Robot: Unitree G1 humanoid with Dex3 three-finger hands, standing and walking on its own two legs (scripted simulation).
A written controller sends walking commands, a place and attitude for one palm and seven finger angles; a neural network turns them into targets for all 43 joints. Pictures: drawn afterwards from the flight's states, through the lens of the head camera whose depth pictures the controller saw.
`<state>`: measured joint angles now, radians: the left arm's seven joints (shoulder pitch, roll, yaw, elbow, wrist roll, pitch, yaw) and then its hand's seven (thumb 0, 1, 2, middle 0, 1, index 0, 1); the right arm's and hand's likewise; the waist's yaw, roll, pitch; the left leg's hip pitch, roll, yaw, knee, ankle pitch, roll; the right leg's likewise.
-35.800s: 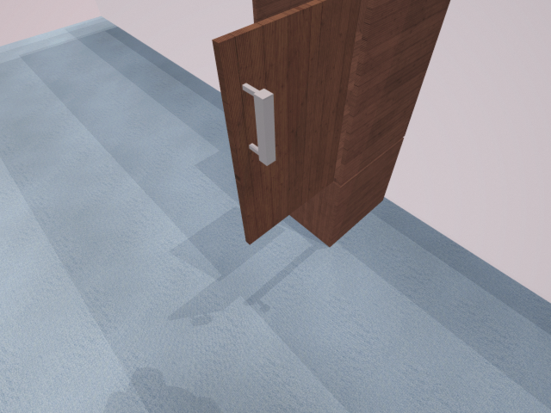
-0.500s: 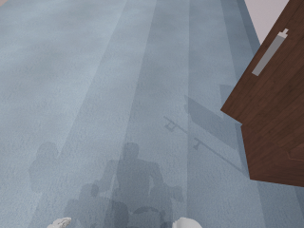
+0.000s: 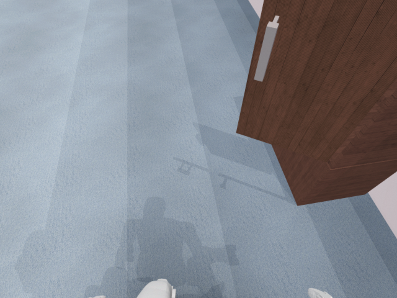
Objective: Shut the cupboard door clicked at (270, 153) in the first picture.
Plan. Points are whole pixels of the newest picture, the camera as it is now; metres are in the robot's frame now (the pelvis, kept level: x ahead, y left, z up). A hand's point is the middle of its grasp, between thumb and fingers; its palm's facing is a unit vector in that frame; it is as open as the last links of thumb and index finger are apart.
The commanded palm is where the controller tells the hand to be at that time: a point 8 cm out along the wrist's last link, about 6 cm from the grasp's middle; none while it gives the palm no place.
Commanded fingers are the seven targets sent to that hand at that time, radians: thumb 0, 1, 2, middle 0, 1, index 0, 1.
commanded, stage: turn to face it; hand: left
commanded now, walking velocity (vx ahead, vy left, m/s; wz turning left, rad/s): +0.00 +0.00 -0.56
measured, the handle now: (267, 49) +0.72 -0.14 +0.08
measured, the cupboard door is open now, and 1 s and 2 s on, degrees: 57 57 57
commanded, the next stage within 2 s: take the last steps up to it in 0.44 s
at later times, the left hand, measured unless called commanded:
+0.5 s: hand (128, 271) +0.18 +0.18 -0.16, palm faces -0.26 -0.93 -0.25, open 7.4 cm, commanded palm none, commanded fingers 0.00 0.90 0.90 -0.20 -0.30 -0.20 -0.30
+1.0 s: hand (136, 290) +0.15 +0.16 -0.19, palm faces -0.30 -0.94 -0.16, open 7.4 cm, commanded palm none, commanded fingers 0.00 0.90 0.90 -0.20 -0.30 -0.20 -0.30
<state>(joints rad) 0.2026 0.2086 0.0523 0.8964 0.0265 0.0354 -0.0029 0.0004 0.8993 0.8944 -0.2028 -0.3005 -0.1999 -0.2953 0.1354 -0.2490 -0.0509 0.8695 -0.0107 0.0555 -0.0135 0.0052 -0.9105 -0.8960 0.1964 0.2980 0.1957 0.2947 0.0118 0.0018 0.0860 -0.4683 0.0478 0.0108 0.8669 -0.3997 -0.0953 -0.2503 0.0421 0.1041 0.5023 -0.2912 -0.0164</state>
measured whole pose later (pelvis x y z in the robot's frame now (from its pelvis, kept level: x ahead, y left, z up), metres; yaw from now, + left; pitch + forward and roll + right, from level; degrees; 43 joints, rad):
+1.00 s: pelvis +0.10 -0.02 -0.01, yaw -21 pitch +0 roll +0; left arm 0.34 0.21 0.06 1.08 0.03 0.03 -0.02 0.00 0.91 0.89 -0.20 -0.30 -0.20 -0.29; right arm 0.26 -0.18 -0.03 0.96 -0.04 -0.04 -0.01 0.00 -0.91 -0.90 0.20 0.30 0.20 0.29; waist 0.00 -0.05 0.00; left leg -0.29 0.05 0.14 0.58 -0.29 0.03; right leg -0.28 0.02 0.00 0.91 -0.47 -0.05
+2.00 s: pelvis +0.26 -0.09 +0.00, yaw -22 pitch +0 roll -2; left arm 0.20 0.24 0.06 0.99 0.02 0.06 0.05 0.00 0.90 0.89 -0.20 -0.30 -0.20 -0.29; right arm 0.11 -0.18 -0.02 0.95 -0.03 0.03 -0.03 0.00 -0.91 -0.90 0.20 0.30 0.20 0.29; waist 0.03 -0.06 0.10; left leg -0.30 0.01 0.04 0.58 -0.29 0.04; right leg -0.37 0.00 0.02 0.92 -0.53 0.02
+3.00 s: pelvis +0.23 -0.10 +0.00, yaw -23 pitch +0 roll +0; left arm 0.32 0.12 0.00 1.15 0.01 0.01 0.04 0.00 0.91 0.89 -0.20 -0.30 -0.19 -0.29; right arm 0.19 -0.14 -0.01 1.09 -0.01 -0.02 -0.05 0.00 -0.93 -0.90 0.20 0.30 0.20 0.29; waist 0.03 -0.05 0.04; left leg -0.21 0.00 0.07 0.47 -0.25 0.02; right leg -0.06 -0.05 -0.01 0.42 -0.34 0.03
